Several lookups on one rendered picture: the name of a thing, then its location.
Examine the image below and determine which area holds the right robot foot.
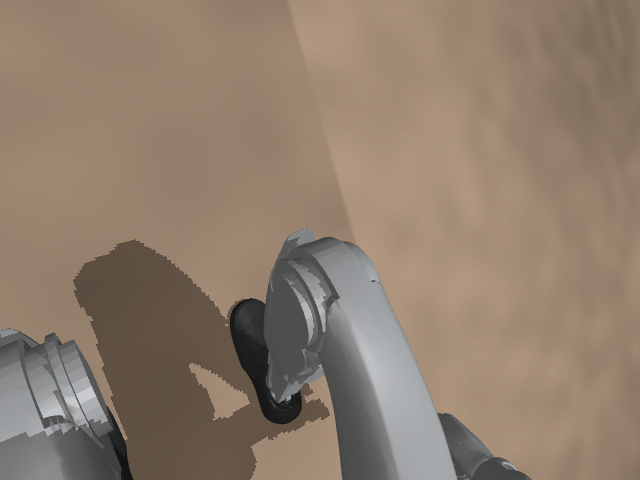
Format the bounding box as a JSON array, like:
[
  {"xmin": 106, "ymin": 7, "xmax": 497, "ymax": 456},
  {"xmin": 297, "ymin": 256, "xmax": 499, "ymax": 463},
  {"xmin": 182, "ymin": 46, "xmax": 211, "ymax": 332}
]
[{"xmin": 230, "ymin": 299, "xmax": 302, "ymax": 424}]

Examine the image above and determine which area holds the left robot foot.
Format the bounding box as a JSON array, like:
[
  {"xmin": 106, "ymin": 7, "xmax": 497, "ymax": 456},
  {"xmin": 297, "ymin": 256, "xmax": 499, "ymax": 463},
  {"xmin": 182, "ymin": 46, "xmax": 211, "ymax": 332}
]
[{"xmin": 106, "ymin": 405, "xmax": 133, "ymax": 480}]

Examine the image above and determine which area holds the right robot arm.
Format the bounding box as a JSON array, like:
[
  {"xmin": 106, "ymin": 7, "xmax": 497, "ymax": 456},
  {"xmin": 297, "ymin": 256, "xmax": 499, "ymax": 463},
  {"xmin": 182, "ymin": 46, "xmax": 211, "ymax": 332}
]
[{"xmin": 472, "ymin": 457, "xmax": 531, "ymax": 480}]

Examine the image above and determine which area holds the right robot hand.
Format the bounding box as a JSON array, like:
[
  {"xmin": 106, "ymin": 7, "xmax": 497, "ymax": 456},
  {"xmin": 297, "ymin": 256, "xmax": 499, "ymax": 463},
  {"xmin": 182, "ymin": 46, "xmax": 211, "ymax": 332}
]
[{"xmin": 437, "ymin": 413, "xmax": 495, "ymax": 480}]

